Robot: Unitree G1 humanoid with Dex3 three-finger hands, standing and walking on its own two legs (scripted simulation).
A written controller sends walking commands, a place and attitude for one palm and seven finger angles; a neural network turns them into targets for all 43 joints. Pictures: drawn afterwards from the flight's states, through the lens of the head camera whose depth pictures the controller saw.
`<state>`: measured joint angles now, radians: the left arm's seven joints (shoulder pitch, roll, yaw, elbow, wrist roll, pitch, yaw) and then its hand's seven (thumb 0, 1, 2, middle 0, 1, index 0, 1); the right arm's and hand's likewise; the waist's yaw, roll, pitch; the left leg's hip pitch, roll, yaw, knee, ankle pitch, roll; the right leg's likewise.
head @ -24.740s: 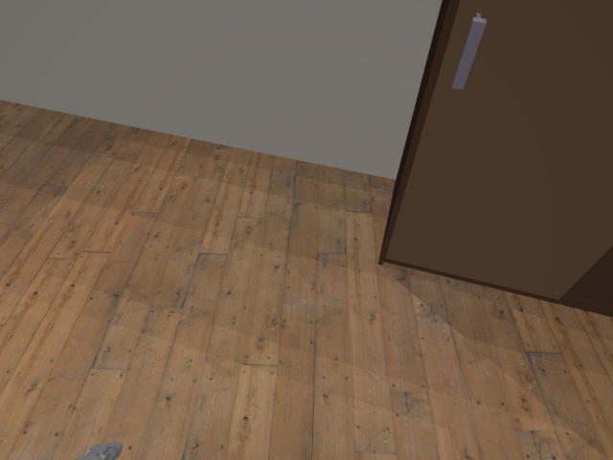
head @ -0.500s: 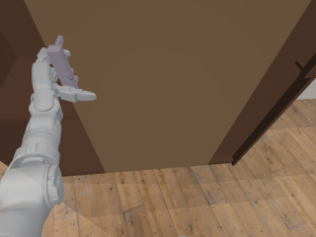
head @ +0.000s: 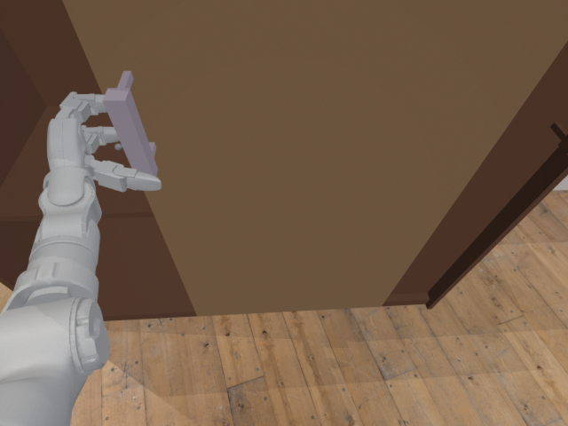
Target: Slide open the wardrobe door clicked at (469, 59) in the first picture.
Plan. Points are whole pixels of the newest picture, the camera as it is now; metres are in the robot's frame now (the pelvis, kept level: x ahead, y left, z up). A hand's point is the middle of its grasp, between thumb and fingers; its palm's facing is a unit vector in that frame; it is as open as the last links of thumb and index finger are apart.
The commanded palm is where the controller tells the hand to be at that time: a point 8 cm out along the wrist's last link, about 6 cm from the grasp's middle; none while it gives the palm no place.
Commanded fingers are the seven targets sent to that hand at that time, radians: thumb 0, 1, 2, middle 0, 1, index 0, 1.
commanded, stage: slip the hand off the handle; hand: left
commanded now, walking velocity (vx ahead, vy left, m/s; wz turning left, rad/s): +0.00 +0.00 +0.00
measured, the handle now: (137, 128) +0.51 +0.20 +0.14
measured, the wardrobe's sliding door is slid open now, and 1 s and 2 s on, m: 0.44 0.44 0.44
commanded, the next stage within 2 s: draw the hand back to the body in 0.92 s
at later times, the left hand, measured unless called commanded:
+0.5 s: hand (89, 165) +0.45 +0.26 +0.12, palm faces +0.24 -0.96 -0.13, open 14.7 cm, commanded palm +0.39 +0.31 +0.13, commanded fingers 0.00 -0.55 0.20 -0.25 -1.15 -0.25 -1.15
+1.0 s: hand (65, 217) +0.36 +0.26 +0.13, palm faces +0.27 -0.95 -0.14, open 14.7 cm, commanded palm +0.32 +0.30 +0.13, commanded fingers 0.00 -0.55 0.20 -0.25 -1.15 -0.25 -1.15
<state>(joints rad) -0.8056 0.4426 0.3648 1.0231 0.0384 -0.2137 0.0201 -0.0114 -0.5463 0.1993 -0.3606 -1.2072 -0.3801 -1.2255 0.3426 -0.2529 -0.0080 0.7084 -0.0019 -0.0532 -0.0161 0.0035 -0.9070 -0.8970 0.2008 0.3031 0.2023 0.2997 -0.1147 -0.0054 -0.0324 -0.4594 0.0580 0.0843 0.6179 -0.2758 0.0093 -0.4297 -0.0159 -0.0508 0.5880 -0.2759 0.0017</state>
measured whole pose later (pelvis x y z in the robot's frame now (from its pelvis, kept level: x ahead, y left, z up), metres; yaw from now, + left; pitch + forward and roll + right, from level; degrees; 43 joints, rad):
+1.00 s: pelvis +0.01 -0.01 +0.00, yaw +2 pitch +2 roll -1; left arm -0.30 0.37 0.31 0.43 -0.13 -0.05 -0.10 -0.01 -0.55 0.20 -0.26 -1.15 -0.25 -1.15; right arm 0.21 -0.25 0.02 0.68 0.05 -0.11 -0.09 0.01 -0.91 -0.90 0.20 0.30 0.20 0.30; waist 0.01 0.02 -0.03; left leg -0.33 0.05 0.04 0.58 -0.28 -0.01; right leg -0.28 -0.02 -0.09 0.55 -0.30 -0.01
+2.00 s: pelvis +0.02 -0.01 +0.02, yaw +1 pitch -6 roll +0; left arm 0.28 0.31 0.30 -0.23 -0.07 -0.06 0.13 0.00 0.15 0.54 -0.24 -0.74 -0.23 -0.74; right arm 0.17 -0.22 0.03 0.72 -0.01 -0.17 -0.08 0.01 -0.90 -0.90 0.20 0.30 0.20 0.30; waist 0.07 0.05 0.05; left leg -0.05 0.04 0.08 0.37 -0.20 -0.01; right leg -0.02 -0.01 -0.06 0.35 -0.22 0.00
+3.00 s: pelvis -0.01 +0.00 +0.01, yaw +0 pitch -1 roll -1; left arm 0.53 0.36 0.35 -0.44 -0.04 -0.13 0.13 0.02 0.89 0.90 -0.21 -0.30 -0.21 -0.31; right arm 0.18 -0.24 0.00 0.62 0.00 -0.08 -0.09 0.01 -0.91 -0.90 0.20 0.30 0.20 0.30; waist 0.01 0.05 0.00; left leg -0.26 0.05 0.09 0.51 -0.23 0.01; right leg -0.23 -0.02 -0.04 0.48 -0.22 0.01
